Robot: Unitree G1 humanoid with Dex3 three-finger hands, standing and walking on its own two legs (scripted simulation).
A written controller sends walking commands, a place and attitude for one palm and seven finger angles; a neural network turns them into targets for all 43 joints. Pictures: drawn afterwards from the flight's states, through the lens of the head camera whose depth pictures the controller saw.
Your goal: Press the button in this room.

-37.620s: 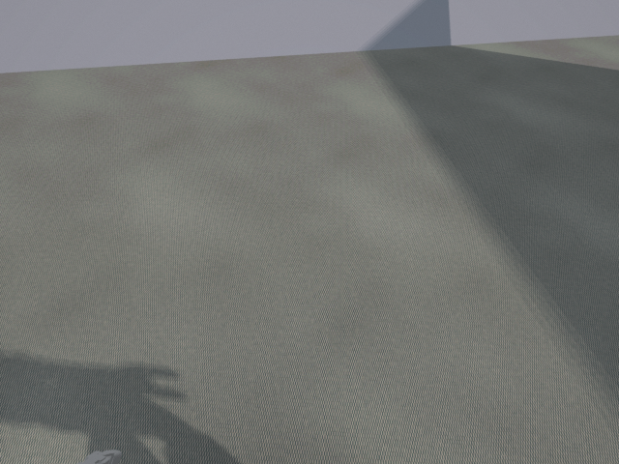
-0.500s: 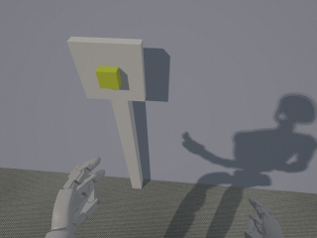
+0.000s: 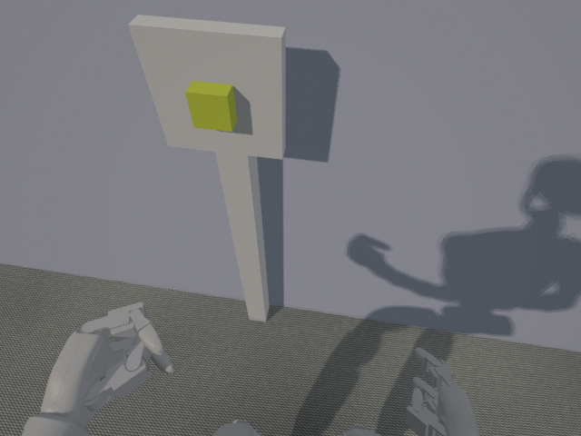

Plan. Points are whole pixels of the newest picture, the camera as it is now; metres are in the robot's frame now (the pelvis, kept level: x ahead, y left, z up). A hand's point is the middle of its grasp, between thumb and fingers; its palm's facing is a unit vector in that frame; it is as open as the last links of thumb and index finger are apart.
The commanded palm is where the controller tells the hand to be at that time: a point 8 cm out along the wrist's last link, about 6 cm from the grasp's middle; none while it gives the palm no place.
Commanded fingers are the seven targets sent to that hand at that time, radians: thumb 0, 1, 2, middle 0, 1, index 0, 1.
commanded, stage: raise the hand and make a fist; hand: left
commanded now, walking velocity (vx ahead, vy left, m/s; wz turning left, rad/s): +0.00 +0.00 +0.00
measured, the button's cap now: (213, 105) +0.52 +0.15 +0.18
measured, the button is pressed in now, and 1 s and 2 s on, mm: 0 0 0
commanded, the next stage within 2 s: aim a knuckle at the button in 1.22 s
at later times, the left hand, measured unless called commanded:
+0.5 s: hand (103, 321) +0.21 +0.21 +0.13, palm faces -0.04 -1.00 -0.08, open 3.1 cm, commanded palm +0.19 +0.27 +0.14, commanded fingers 0.00 0.90 0.90 -1.30 -1.50 -1.30 -1.50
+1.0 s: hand (90, 267) +0.25 +0.22 +0.17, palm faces -0.05 -1.00 -0.07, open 3.1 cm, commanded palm +0.22 +0.27 +0.18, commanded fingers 0.00 0.90 0.90 -1.30 -1.50 -1.30 -1.50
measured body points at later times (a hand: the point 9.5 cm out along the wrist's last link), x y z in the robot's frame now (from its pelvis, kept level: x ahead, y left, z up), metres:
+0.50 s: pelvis +0.01 +0.02 +0.03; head +0.01 +0.02 +0.48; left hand +0.21 +0.26 +0.13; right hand +0.21 -0.21 -0.02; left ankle +0.01 +0.12 -0.68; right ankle +0.02 -0.11 -0.68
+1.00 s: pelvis +0.02 +0.01 +0.05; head +0.00 +0.00 +0.50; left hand +0.25 +0.28 +0.17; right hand +0.20 -0.22 -0.01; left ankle +0.01 +0.12 -0.68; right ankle +0.02 -0.11 -0.68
